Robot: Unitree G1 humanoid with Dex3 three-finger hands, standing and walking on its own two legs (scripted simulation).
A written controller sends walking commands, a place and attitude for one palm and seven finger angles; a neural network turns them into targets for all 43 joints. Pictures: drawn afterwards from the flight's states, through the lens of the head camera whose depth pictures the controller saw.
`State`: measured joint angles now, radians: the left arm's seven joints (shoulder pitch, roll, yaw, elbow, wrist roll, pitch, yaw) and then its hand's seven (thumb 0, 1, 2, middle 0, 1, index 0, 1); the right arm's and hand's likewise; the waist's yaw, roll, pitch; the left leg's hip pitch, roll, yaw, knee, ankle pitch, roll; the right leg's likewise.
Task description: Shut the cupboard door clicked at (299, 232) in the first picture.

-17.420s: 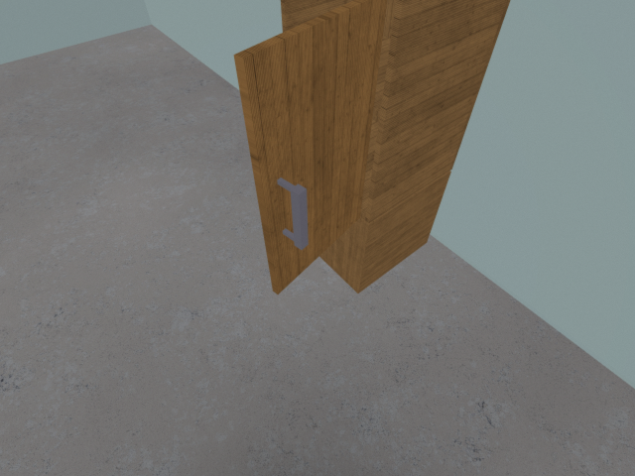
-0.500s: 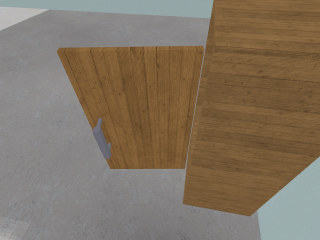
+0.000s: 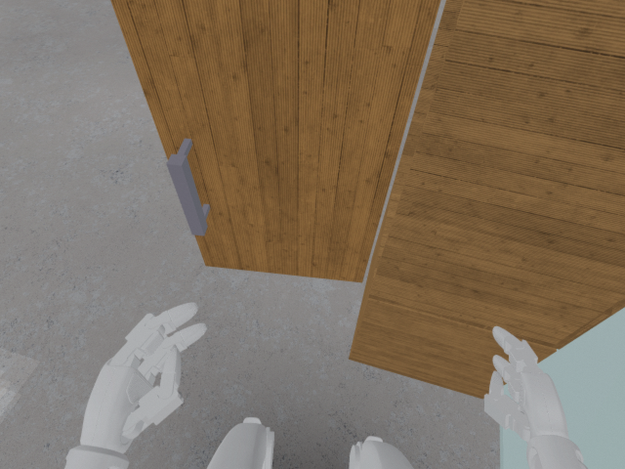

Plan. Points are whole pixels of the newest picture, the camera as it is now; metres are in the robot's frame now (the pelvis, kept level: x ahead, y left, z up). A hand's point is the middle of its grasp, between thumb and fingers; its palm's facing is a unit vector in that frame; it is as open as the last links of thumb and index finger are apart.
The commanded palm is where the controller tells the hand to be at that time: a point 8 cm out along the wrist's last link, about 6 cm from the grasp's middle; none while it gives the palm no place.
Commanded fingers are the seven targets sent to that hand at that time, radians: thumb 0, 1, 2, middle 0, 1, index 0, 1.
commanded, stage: raise the hand and make a fist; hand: left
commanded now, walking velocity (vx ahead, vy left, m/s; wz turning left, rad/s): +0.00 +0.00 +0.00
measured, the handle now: (193, 189) +0.50 +0.23 +0.03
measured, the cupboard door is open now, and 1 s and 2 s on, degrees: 100 100 100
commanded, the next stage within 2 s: bring the fist close to the handle in 1.54 s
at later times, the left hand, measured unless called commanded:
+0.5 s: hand (147, 381) +0.21 +0.21 +0.03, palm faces -0.01 -1.00 -0.03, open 4.0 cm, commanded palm +0.18 +0.25 +0.03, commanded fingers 0.00 0.90 0.90 -1.01 -1.18 -1.01 -1.18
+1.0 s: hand (131, 374) +0.21 +0.22 +0.03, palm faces -0.03 -1.00 -0.04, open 3.1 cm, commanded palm +0.20 +0.28 +0.03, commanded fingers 0.00 0.90 0.90 -1.30 -1.50 -1.30 -1.50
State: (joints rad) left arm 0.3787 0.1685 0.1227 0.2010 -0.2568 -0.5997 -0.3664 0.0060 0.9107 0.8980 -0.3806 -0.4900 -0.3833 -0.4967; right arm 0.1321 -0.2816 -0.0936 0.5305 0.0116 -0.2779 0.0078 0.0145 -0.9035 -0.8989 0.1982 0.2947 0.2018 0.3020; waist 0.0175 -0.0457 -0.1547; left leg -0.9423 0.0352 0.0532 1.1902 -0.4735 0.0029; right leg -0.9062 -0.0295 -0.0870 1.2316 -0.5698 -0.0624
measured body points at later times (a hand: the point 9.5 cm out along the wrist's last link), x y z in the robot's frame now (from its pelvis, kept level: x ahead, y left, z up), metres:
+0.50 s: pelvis -0.01 +0.02 -0.02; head +0.07 +0.02 +0.43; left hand +0.20 +0.26 +0.03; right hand +0.15 -0.22 -0.11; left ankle +0.05 +0.12 -0.64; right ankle +0.02 -0.08 -0.64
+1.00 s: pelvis +0.00 +0.04 -0.01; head +0.07 +0.06 +0.43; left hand +0.21 +0.28 +0.04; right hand +0.21 -0.17 -0.08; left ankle +0.05 +0.12 -0.64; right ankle +0.02 -0.08 -0.64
